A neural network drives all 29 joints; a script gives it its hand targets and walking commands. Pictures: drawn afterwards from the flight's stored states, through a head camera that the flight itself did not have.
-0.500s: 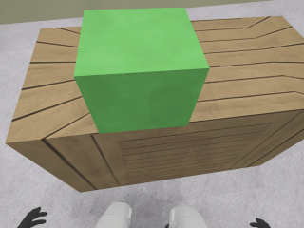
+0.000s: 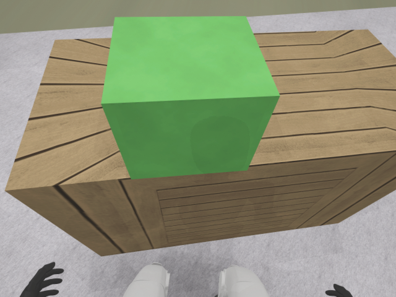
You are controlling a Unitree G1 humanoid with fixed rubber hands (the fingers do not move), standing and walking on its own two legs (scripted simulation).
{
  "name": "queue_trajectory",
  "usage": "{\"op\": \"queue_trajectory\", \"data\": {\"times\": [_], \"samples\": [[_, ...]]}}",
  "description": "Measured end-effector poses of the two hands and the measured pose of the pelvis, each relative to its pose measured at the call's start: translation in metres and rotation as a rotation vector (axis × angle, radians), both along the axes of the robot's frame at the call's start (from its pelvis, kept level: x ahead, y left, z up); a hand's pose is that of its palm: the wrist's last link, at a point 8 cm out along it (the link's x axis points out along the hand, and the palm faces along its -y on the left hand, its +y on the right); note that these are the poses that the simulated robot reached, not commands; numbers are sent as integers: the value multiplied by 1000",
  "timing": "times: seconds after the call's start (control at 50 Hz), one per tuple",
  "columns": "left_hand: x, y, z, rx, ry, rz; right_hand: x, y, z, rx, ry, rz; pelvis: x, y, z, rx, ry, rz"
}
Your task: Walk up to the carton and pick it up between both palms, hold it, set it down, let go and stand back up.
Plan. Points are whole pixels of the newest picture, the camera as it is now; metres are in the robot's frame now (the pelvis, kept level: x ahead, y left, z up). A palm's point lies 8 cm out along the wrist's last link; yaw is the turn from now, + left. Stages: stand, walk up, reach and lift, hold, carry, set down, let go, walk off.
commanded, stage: walk up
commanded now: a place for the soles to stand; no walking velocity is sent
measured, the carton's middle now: (186, 100) +0.47 +0.04 +0.10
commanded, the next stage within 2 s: none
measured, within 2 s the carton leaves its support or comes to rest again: neither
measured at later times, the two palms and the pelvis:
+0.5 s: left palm out of the picture +0.11 +0.32 -0.10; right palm out of the picture +0.07 -0.31 -0.10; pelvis -0.01 +0.00 +0.00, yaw +1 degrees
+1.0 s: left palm out of the picture +0.09 +0.32 -0.08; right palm out of the picture +0.08 -0.31 -0.10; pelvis -0.01 -0.01 +0.00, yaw +2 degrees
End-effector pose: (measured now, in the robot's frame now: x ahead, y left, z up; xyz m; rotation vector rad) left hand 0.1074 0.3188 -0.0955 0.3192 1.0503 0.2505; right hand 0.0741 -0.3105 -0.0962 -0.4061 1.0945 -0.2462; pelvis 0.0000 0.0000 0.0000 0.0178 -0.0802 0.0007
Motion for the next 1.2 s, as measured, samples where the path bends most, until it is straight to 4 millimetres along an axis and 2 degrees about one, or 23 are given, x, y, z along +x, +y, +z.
{"op": "queue_trajectory", "data": {"times": [0.14, 0.24, 0.38, 0.46, 0.56, 0.66, 0.78, 0.86, 0.96, 1.06, 1.2], "samples": [[6, -10, 6, 5, -34, -14, 2, -9, -1, 8, -4, 3, -1, -10, 1, 10, 4, -2], [3, -5, 13, 16, -32, -7, 2, -4, 2, 12, 4, 9, -2, -7, 7, 8, 12, 1], [4, 10, 0, -4, -34, -4, -2, 10, -1, -4, -11, 2, -4, 10, -2, -10, -11, 7], [6, 6, 0, -9, -44, -3, -5, 6, 2, -10, -13, 4, -8, 7, -2, -12, -12, 15], [-5, -4, 1, -6, -43, -1, -6, -4, -1, -3, -7, 8, -10, -4, -2, -2, -9, 12], [-20, 0, 6, 3, -15, 19, -1, -1, 3, 4, 4, 23, -9, -3, 4, 2, 3, 18], [-16, 10, 1, 8, -17, 28, 2, 7, -4, 7, -5, 23, -6, 5, -2, 0, -12, 26], [-12, 2, 4, 13, -33, 26, 1, 0, -5, 10, -9, 24, -7, -2, -3, 4, -15, 28], [-19, -4, 9, 17, -33, 25, 4, -6, -4, 19, -2, 33, -7, -10, 1, 14, -7, 27], [-24, 4, 16, 29, -11, 35, 5, 1, 1, 23, 14, 37, -5, -4, 9, 8, 9, 28], [-18, 19, 3, 12, -11, 39, 3, 16, 0, 4, 1, 29, -6, 13, 1, -10, -10, 35]]}}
